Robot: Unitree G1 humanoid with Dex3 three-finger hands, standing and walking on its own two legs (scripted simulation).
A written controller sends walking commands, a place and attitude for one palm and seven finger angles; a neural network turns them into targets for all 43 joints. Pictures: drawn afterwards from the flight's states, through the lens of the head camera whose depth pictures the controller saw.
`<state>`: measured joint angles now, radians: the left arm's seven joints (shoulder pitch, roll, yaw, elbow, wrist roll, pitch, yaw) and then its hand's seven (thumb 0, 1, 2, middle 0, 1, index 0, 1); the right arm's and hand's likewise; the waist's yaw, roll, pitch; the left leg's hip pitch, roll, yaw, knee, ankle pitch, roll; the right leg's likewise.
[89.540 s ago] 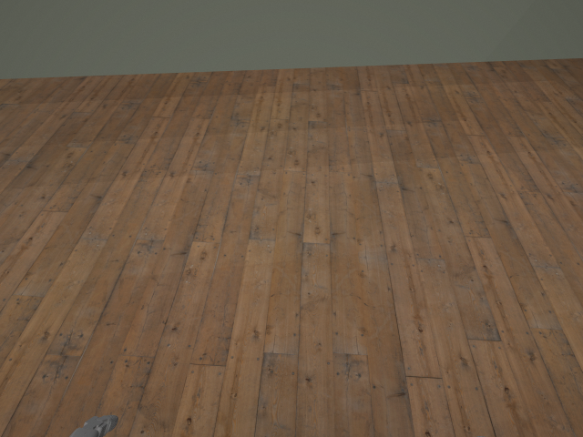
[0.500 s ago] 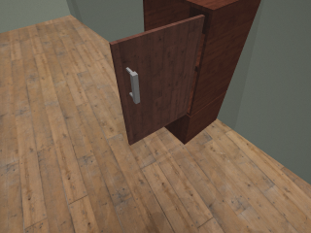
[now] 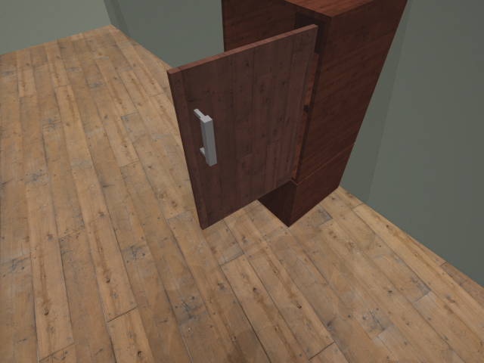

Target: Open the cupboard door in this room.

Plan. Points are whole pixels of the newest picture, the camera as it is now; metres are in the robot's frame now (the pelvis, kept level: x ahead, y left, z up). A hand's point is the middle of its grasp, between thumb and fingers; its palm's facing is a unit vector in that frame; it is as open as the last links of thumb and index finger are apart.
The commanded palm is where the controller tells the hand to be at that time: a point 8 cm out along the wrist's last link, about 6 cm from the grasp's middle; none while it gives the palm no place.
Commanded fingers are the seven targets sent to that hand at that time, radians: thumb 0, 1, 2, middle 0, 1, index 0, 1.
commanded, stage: look to check the result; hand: left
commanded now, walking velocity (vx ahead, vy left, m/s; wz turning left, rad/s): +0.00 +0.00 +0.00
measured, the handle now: (204, 137) +0.60 +0.13 +0.01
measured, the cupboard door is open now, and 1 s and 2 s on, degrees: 84 84 84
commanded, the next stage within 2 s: stand and wait in 0.08 s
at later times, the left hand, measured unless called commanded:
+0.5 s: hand out of the picture +0.01 +0.17 -0.17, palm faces +0.04 -0.98 -0.22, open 7.4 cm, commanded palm none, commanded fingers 0.00 0.90 0.90 -0.20 -0.30 -0.20 -0.30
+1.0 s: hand out of the picture +0.02 +0.17 -0.17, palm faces +0.04 -0.97 -0.23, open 7.4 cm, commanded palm none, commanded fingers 0.00 0.90 0.90 -0.20 -0.30 -0.20 -0.30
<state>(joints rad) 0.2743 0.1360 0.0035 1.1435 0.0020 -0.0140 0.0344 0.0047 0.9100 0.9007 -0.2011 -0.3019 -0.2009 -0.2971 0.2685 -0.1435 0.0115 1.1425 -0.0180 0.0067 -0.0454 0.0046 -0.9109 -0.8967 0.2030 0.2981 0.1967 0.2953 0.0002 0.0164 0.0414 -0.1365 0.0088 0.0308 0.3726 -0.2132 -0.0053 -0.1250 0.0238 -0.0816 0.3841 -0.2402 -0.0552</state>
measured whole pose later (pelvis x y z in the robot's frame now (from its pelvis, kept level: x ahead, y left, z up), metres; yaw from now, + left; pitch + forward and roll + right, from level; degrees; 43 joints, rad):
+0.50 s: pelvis +0.00 -0.01 +0.00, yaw +0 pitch -1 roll +1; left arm 0.26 0.15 0.01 1.14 0.00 -0.02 0.03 0.00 0.91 0.90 -0.20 -0.30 -0.20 -0.30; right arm 0.26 -0.16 0.01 1.14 -0.02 0.01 -0.05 0.00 -0.91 -0.90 0.20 0.30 0.20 0.30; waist 0.00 0.02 0.05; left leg -0.12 0.02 0.02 0.36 -0.21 -0.02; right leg -0.11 0.04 -0.09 0.37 -0.24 -0.07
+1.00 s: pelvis +0.01 -0.02 +0.00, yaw +0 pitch -1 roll +0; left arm 0.24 0.17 0.01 1.14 0.00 -0.02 0.03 0.01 0.91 0.90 -0.20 -0.30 -0.20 -0.30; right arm 0.24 -0.19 0.00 1.14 -0.02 0.01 -0.05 0.00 -0.91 -0.90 0.20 0.30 0.20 0.30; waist 0.00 0.02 0.05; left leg -0.12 0.03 0.02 0.36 -0.22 -0.03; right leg -0.10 0.05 -0.09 0.35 -0.24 -0.08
